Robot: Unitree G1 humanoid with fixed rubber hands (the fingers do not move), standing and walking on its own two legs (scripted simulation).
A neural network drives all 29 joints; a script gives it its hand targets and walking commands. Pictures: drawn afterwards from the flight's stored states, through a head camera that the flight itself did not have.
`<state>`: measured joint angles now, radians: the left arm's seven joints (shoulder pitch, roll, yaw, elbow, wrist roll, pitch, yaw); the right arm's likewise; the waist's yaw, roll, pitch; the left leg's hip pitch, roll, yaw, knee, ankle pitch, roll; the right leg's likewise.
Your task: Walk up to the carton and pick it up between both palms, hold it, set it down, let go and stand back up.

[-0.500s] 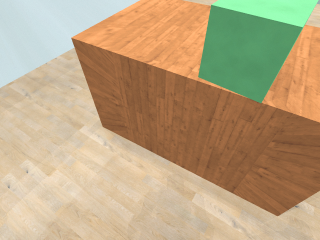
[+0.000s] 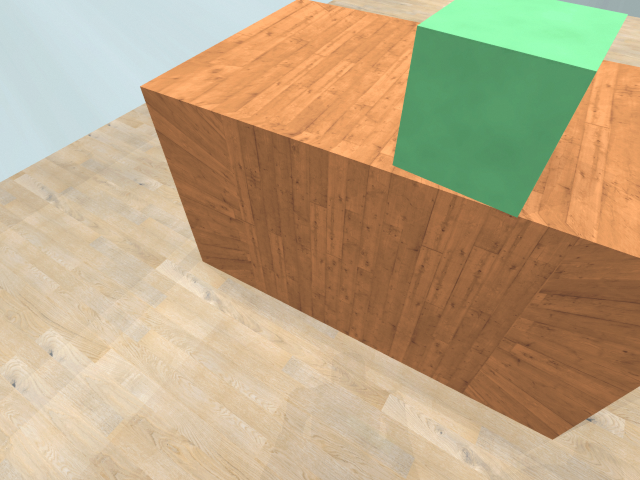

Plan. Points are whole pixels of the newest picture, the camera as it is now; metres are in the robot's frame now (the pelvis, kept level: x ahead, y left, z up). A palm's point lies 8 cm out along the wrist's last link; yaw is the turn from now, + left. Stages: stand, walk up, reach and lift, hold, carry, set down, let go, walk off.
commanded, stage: stand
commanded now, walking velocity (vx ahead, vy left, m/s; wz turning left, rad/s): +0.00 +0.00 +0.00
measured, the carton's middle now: (496, 98) +0.74 -0.29 +0.11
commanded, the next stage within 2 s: walk up in 0.78 s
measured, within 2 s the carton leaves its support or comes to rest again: neither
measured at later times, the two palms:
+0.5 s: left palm out of the picture +0.00 +0.20 -0.15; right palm out of the picture +0.00 -0.20 -0.15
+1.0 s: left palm out of the picture +0.01 +0.20 -0.15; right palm out of the picture +0.01 -0.20 -0.15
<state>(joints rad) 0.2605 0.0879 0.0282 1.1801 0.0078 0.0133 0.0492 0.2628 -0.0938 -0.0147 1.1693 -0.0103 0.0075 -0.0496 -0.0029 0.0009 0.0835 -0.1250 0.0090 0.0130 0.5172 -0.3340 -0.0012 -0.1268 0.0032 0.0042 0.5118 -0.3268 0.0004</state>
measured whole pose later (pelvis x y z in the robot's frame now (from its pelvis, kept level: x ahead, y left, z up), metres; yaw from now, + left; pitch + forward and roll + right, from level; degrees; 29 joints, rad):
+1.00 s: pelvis +0.03 +0.00 +0.00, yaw -1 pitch -3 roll +0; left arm 0.27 0.09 0.02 1.20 0.02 -0.01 0.05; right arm 0.27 -0.09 -0.02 1.20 -0.02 0.00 -0.05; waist 0.01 0.00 0.07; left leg -0.06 0.01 0.03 0.46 -0.35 0.00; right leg -0.08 0.00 0.01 0.47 -0.35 0.00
